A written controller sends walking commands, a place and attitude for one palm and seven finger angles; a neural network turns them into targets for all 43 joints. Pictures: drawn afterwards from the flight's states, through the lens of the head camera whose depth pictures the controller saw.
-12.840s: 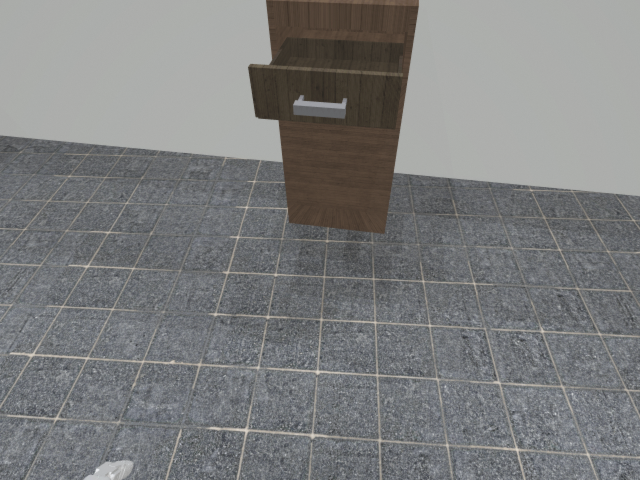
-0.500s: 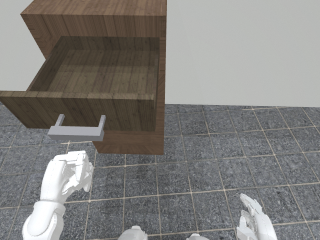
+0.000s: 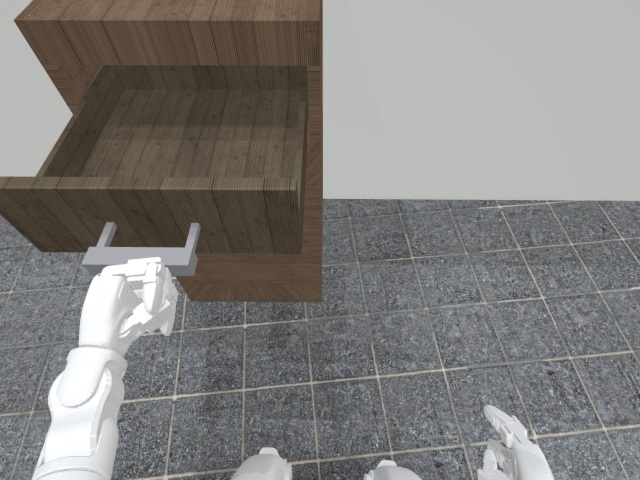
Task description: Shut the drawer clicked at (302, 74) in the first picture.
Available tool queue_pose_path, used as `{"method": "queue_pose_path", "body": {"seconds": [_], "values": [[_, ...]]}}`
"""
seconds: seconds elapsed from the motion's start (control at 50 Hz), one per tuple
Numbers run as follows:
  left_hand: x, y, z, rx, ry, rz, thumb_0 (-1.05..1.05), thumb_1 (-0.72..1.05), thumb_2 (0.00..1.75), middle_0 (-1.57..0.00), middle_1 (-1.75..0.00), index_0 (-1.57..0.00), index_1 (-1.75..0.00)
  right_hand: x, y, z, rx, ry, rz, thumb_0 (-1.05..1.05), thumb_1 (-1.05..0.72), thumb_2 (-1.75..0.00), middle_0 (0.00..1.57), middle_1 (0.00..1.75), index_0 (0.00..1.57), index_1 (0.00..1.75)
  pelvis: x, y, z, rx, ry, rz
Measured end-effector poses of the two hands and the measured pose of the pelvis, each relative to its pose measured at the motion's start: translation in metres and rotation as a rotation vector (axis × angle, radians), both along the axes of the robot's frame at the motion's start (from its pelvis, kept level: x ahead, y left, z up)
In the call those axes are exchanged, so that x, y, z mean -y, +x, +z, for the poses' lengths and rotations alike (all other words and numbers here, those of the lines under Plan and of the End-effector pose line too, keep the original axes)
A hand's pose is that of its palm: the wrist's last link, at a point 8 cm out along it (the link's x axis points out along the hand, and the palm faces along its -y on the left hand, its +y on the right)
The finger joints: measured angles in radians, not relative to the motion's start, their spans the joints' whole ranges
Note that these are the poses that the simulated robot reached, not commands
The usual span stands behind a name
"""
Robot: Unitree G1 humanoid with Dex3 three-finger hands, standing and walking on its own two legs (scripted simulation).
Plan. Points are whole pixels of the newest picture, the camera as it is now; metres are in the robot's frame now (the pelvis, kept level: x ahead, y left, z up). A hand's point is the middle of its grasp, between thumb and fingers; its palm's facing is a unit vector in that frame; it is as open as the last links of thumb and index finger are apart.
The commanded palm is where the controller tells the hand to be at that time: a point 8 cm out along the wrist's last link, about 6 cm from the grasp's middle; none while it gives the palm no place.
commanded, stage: push the drawer shut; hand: left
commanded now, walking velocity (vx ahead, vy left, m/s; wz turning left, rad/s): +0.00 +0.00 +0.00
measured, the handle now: (146, 245) +0.39 +0.24 +0.05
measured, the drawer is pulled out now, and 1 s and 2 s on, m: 0.26 0.14 0.03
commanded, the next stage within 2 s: none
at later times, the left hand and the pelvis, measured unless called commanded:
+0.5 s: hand (177, 258) +0.37 +0.20 +0.05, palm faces -0.01 -1.00 -0.03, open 3.0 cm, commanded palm +0.35 +0.25 +0.06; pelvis -0.01 +0.01 +0.00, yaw -1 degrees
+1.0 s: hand (185, 224) +0.43 +0.20 +0.05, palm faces +0.00 -1.00 -0.03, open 3.0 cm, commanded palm +0.41 +0.25 +0.06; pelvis -0.01 +0.02 -0.01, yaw -2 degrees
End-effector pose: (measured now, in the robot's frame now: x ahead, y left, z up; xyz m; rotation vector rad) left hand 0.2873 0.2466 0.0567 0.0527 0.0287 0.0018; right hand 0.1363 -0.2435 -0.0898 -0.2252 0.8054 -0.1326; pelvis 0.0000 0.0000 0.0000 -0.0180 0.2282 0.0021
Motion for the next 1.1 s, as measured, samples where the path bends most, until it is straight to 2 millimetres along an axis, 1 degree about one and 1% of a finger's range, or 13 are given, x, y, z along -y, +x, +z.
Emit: {"method": "queue_pose_path", "body": {"seconds": [0.16,0.34,0.46,0.58,0.94,1.1], "values": [[-0.002,0.015,-0.002,0.016,-0.002,-0.002,-0.02,0.81,0.89,-1.40,-1.60,-1.40,-1.60,0.003,-0.010,-0.004,-0.044,-0.014,-0.013,0.01,-0.90,-0.90,0.21,0.30,0.20,0.30,-0.002,-0.002,-0.001,-0.006,-0.003,0.002],[-0.006,0.043,-0.002,0.011,-0.007,-0.014,-0.03,0.78,0.88,-1.40,-1.60,-1.40,-1.60,0.000,-0.022,-0.006,-0.083,-0.019,-0.031,0.01,-0.90,-0.90,0.21,0.30,0.20,0.30,-0.005,-0.006,-0.001,-0.013,-0.007,-0.002],[-0.005,0.060,-0.001,0.009,-0.017,-0.009,-0.01,0.79,0.88,-1.40,-1.60,-1.40,-1.60,-0.003,-0.034,-0.008,-0.114,-0.013,-0.046,0.01,-0.90,-0.90,0.21,0.30,0.20,0.30,-0.009,-0.007,-0.001,-0.022,-0.009,-0.007],[-0.003,0.072,-0.001,0.016,-0.019,-0.008,0.00,0.82,0.89,-1.39,-1.60,-1.40,-1.60,-0.004,-0.047,-0.009,-0.154,-0.010,-0.062,0.01,-0.90,-0.90,0.21,0.30,0.20,0.30,-0.012,-0.005,-0.001,-0.027,-0.008,-0.015],[-0.007,0.112,-0.002,0.016,-0.019,-0.003,-0.01,0.78,0.87,-1.40,-1.60,-1.40,-1.60,-0.002,-0.077,-0.018,-0.268,-0.028,-0.095,0.00,-0.90,-0.90,0.21,0.30,0.20,0.30,-0.016,-0.009,-0.006,-0.058,-0.016,-0.020],[-0.004,0.129,0.000,0.016,-0.021,0.001,0.01,0.80,0.88,-1.40,-1.60,-1.40,-1.60,-0.002,-0.091,-0.022,-0.313,-0.025,-0.112,0.00,-0.90,-0.90,0.21,0.30,0.20,0.30,-0.016,-0.010,-0.008,-0.075,-0.018,-0.024]]}}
